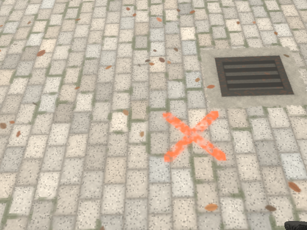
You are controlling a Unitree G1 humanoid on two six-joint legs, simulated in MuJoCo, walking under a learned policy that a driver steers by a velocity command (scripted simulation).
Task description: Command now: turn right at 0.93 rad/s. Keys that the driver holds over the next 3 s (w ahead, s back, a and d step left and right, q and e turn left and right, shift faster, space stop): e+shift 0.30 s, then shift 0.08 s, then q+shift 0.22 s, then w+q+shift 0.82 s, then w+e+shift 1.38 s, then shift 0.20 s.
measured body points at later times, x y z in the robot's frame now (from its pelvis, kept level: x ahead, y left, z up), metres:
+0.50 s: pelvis +0.02 +0.03 +0.00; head +0.07 +0.02 +0.45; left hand +0.29 +0.21 -0.09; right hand +0.03 -0.27 -0.11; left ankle +0.08 +0.14 -0.74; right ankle -0.04 -0.11 -0.71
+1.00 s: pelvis +0.14 +0.03 -0.02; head +0.17 +0.06 +0.43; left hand +0.19 +0.34 -0.14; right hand +0.34 -0.23 -0.08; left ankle +0.28 +0.17 -0.70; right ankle -0.04 -0.11 -0.74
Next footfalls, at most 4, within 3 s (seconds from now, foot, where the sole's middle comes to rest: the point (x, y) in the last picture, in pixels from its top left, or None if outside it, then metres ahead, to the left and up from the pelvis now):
0.16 left None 0.11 0.13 -0.78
0.56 right None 0.00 -0.13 -0.78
1.08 left None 0.34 0.17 -0.78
1.56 right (130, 143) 0.84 0.19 -0.78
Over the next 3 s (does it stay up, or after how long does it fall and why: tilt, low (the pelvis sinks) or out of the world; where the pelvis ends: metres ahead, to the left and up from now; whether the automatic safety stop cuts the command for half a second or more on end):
stays up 1.81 0.29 -0.01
